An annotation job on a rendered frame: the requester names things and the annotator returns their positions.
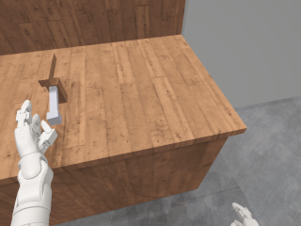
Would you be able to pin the tap lever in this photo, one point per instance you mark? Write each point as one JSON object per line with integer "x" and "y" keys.
{"x": 53, "y": 116}

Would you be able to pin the robot left forearm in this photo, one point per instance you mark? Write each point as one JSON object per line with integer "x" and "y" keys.
{"x": 34, "y": 198}

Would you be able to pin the right robot hand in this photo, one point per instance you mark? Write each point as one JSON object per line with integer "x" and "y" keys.
{"x": 244, "y": 215}

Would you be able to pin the counter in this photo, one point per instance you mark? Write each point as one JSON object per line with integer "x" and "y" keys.
{"x": 142, "y": 119}

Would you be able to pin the left robot hand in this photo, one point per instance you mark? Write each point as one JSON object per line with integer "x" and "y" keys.
{"x": 28, "y": 136}

